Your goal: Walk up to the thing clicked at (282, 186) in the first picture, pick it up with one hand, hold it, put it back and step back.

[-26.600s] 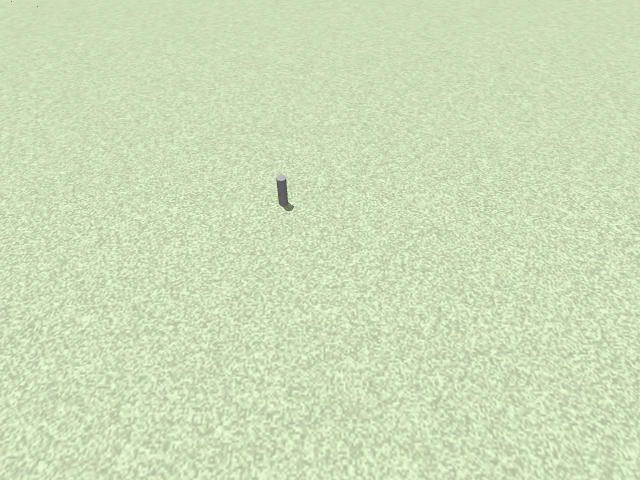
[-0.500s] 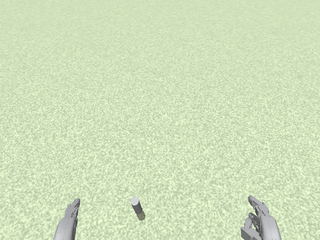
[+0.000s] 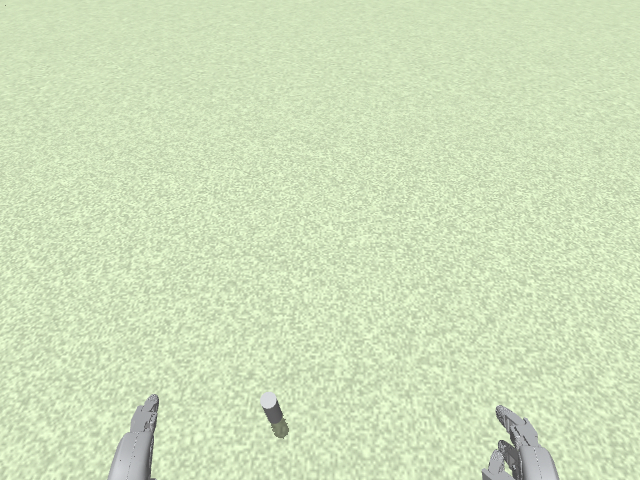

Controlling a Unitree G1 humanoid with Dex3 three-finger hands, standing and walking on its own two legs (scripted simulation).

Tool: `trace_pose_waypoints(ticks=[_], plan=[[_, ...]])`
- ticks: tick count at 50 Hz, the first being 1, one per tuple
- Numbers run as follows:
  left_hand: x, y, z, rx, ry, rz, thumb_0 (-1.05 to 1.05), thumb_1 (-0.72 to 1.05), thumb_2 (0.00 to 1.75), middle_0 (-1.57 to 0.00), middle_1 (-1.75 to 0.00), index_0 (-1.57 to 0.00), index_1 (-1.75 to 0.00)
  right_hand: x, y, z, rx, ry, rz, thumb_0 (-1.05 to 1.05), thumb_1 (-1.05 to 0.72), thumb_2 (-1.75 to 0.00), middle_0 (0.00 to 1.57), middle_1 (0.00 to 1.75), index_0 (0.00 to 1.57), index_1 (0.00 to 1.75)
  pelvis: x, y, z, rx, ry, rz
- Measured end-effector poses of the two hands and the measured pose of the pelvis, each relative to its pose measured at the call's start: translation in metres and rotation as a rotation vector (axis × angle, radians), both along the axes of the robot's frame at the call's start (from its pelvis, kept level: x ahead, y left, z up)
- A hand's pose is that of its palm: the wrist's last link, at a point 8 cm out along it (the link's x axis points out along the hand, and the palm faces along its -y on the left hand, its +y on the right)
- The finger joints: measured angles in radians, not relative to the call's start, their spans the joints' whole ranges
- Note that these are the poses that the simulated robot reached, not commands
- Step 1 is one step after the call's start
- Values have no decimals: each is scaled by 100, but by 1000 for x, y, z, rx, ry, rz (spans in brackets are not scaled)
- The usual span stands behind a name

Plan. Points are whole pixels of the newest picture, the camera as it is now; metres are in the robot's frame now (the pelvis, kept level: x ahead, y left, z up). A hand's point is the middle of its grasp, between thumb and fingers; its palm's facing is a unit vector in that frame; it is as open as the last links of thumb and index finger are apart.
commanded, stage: home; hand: left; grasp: from the side
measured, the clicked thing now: (271, 408) +0.43 +0.15 -0.65
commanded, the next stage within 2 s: stand in 1.00 s
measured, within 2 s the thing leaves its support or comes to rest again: neither
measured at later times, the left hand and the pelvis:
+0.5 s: hand (186, 474) +0.16 +0.18 -0.06, palm faces +0.11 -0.95 -0.28, open 17.3 cm; pelvis +0.00 +0.00 +0.00, yaw +0 degrees
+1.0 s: hand (183, 469) +0.17 +0.18 -0.06, palm faces +0.11 -0.95 -0.28, open 17.3 cm; pelvis +0.00 +0.00 +0.00, yaw +0 degrees
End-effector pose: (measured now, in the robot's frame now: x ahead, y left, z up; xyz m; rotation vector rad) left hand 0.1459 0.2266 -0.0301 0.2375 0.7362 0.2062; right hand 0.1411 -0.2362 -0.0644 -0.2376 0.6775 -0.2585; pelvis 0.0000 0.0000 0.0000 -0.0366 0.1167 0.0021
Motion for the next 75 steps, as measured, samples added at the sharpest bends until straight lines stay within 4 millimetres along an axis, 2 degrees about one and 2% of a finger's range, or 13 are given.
trace_pose_waypoints(ticks=[27,58,61,65,70,75], plan=[[-6,-4,0,-5,-7,11,-1,-51,8,-5,-6,-6,-6,7,-3,4,-7,-35,20,1,-90,-90,20,30,21,30,-4,-5,0,4,-3,5],[1,3,1,-9,-13,4,-1,-51,8,-6,-7,-7,-7,9,4,3,-11,-26,17,1,-90,-90,21,30,21,30,2,2,0,-1,5,0],[1,3,0,-8,-9,4,-1,-44,14,-10,-12,-11,-12,10,4,3,-10,-24,19,1,-90,-90,21,30,21,30,2,2,0,-1,5,1],[2,3,0,-7,-10,6,-1,-27,32,-14,-20,-15,-20,11,4,3,-9,-24,20,1,-90,-90,21,30,21,30,3,1,0,0,5,1],[2,2,1,-6,-15,6,-1,5,60,-18,-26,-18,-26,12,3,3,-7,-26,21,1,-90,-90,21,30,21,30,3,0,0,1,4,2],[1,0,0,-9,-11,8,0,41,77,-19,-28,-20,-29,12,2,3,-8,-28,22,1,-90,-90,21,30,21,30,2,-1,0,1,2,3]])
